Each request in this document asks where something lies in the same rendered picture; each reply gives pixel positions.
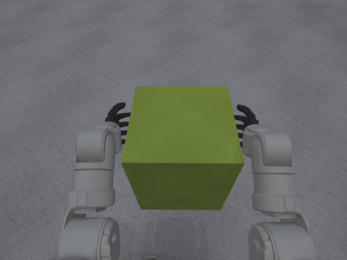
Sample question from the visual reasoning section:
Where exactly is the left robot forearm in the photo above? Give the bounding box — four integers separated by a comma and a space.
57, 121, 122, 258

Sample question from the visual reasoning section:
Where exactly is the robot left hand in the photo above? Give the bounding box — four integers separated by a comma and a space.
105, 102, 131, 144

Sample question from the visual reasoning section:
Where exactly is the robot left upper arm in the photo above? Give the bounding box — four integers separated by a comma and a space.
49, 217, 120, 260

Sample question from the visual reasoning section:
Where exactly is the robot right upper arm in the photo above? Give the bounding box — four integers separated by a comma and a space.
248, 222, 317, 260

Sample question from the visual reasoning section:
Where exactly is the carton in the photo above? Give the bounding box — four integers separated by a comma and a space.
121, 86, 245, 210

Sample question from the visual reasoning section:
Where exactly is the right robot forearm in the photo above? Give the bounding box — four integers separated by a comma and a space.
242, 124, 317, 258

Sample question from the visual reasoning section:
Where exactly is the robot right hand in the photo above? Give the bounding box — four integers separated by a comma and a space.
234, 105, 259, 147

